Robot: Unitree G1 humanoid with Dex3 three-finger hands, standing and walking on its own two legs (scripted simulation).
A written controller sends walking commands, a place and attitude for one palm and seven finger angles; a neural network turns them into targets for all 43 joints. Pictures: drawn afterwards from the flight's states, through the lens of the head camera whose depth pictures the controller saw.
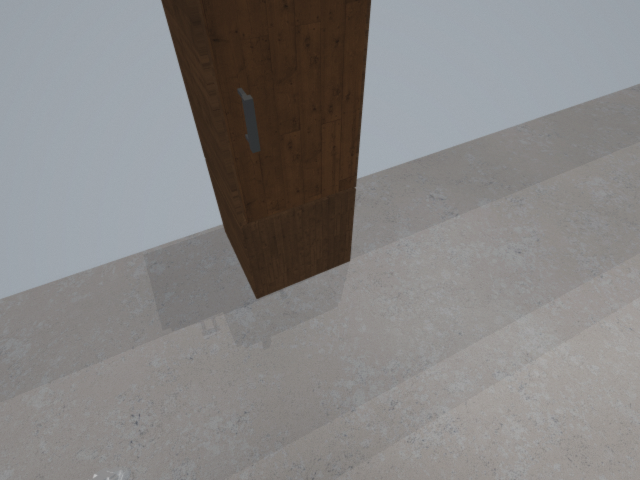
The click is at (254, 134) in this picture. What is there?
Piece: cupboard door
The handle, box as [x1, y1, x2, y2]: [237, 88, 260, 152]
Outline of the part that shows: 238,88 238,93 242,98 247,133 245,134 245,136 249,142 250,149 252,152 260,150 253,101 250,95 247,95 241,88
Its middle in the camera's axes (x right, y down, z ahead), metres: -0.17 -0.27 +0.89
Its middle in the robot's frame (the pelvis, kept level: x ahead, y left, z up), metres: +0.84 +0.21 +0.00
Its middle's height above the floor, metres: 0.77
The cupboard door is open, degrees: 0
